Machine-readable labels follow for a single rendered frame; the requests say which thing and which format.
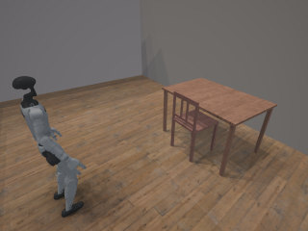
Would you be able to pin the right robot hand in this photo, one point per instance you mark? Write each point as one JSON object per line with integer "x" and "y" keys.
{"x": 73, "y": 163}

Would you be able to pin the chair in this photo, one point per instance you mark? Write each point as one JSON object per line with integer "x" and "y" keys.
{"x": 194, "y": 121}

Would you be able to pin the right robot forearm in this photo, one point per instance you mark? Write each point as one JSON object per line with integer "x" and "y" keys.
{"x": 54, "y": 149}

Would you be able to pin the left robot foot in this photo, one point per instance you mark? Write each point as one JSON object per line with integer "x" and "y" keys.
{"x": 58, "y": 195}

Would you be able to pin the table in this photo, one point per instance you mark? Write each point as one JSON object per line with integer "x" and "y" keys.
{"x": 231, "y": 106}

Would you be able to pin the robot foot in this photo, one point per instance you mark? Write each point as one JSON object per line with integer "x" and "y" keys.
{"x": 58, "y": 195}
{"x": 74, "y": 207}

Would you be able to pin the right robot foot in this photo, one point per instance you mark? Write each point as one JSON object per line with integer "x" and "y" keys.
{"x": 74, "y": 207}

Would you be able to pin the left robot hand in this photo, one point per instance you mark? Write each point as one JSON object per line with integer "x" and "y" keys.
{"x": 53, "y": 130}

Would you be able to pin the robot right upper arm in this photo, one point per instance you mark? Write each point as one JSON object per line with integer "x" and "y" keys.
{"x": 37, "y": 117}

